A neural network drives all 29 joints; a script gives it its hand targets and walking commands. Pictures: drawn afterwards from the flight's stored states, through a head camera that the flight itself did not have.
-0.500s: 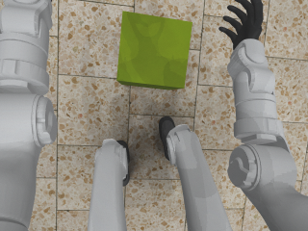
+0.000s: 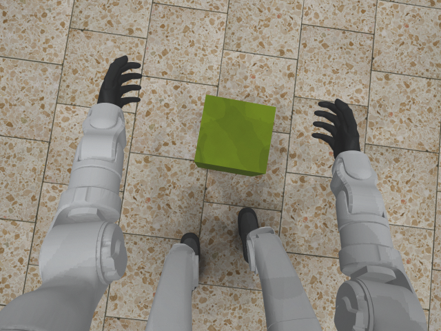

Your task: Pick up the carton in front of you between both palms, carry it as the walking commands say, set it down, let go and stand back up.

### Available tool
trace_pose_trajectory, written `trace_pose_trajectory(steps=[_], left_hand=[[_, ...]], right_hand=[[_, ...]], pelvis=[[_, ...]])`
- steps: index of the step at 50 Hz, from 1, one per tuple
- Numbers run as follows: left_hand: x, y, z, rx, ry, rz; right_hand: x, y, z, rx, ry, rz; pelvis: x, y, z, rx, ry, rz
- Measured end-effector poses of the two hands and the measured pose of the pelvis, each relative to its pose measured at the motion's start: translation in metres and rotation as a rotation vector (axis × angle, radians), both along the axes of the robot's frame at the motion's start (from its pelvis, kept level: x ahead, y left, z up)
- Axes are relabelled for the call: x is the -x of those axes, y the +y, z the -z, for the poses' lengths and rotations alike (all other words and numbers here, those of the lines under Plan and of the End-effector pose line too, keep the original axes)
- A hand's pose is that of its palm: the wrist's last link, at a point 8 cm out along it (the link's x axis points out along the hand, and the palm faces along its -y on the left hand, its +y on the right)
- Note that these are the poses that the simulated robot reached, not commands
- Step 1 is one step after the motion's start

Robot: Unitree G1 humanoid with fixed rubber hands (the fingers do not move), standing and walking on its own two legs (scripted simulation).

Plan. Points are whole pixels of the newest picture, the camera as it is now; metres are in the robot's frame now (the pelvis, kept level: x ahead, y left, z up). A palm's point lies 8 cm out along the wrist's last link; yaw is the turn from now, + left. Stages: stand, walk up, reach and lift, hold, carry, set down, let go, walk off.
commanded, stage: let go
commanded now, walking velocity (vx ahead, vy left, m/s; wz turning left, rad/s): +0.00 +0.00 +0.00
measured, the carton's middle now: (232, 140) +0.47 -0.09 -0.55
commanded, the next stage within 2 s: stand in 1.18 s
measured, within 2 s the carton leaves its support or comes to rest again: neither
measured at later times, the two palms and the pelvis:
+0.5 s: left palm (74, 199) +0.33 +0.17 -0.01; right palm (437, 246) +0.23 -0.27 +0.01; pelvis +0.07 -0.03 +0.08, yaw -2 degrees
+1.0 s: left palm (9, 290) +0.24 +0.23 +0.03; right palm (422, 248) +0.23 -0.24 +0.03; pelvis +0.08 +0.01 +0.09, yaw -3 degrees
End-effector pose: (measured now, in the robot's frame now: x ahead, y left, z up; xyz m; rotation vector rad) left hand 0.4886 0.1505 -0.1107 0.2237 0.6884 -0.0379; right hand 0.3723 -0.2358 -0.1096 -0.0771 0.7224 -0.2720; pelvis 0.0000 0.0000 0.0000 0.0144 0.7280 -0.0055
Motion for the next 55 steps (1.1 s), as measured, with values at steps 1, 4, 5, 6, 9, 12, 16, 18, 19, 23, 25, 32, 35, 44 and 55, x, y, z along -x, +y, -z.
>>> trace_pose_trajectory(steps=[1,4,5,6,9,12,16,18,19,23,25,32,35,44,55], left_hand=[[0.011,0.002,-0.004,-0.004,0.002,-0.02],[0.042,0.008,-0.018,-0.011,0.006,-0.067],[0.051,0.009,-0.023,-0.011,0.007,-0.078],[0.059,0.01,-0.029,-0.01,0.008,-0.086],[0.079,0.012,-0.045,-0.007,0.009,-0.094],[0.094,0.012,-0.06,-0.006,0.012,-0.084],[0.11,0.011,-0.076,-0.009,0.02,-0.063],[0.119,0.012,-0.083,-0.009,0.026,-0.053],[0.123,0.013,-0.086,-0.009,0.029,-0.05],[0.143,0.019,-0.097,-0.009,0.042,-0.045],[0.154,0.023,-0.102,-0.008,0.049,-0.044],[0.192,0.045,-0.119,-0.006,0.069,-0.051],[0.208,0.057,-0.127,-0.008,0.075,-0.061],[0.241,0.082,-0.14,-0.004,0.092,-0.084],[0.243,0.077,-0.136,-0.007,0.077,-0.09]], right_hand=[[0.007,-0.001,-0.005,0.003,0.013,-0.026],[0.025,-0.008,-0.022,0.01,0.042,-0.094],[0.031,-0.011,-0.029,0.011,0.05,-0.112],[0.037,-0.014,-0.035,0.013,0.056,-0.128],[0.054,-0.023,-0.054,0.013,0.068,-0.159],[0.073,-0.032,-0.071,0.008,0.076,-0.166],[0.099,-0.038,-0.088,-0.002,0.081,-0.151],[0.111,-0.038,-0.097,-0.006,0.082,-0.142],[0.117,-0.038,-0.101,-0.007,0.083,-0.138],[0.138,-0.036,-0.116,-0.007,0.087,-0.125],[0.146,-0.034,-0.122,-0.007,0.091,-0.121],[0.151,-0.024,-0.135,-0.006,0.089,-0.132],[0.146,-0.017,-0.137,-0.005,0.082,-0.143],[0.138,0.001,-0.137,-0.002,0.079,-0.171],[0.146,-0.007,-0.142,0.052,0.107,-0.126]], pelvis=[[-0.002,-0.002,-0.005,-0.001,-0.017,-0.001],[-0.008,-0.007,-0.018,-0.005,-0.077,-0.003],[-0.01,-0.009,-0.023,-0.006,-0.099,-0.003],[-0.012,-0.011,-0.027,-0.007,-0.122,-0.002],[-0.019,-0.016,-0.038,-0.006,-0.191,0.002],[-0.028,-0.021,-0.048,-0.002,-0.258,0.01],[-0.04,-0.025,-0.059,0.005,-0.342,0.021],[-0.047,-0.027,-0.064,0.008,-0.381,0.026],[-0.05,-0.028,-0.067,0.009,-0.401,0.028],[-0.061,-0.029,-0.076,0.016,-0.476,0.032],[-0.066,-0.028,-0.08,0.021,-0.513,0.033],[-0.077,-0.018,-0.09,0.039,-0.627,0.036],[-0.08,-0.012,-0.093,0.044,-0.667,0.035],[-0.082,0.004,-0.095,0.051,-0.761,0.029],[-0.076,0.006,-0.091,0.057,-0.796,0.042]])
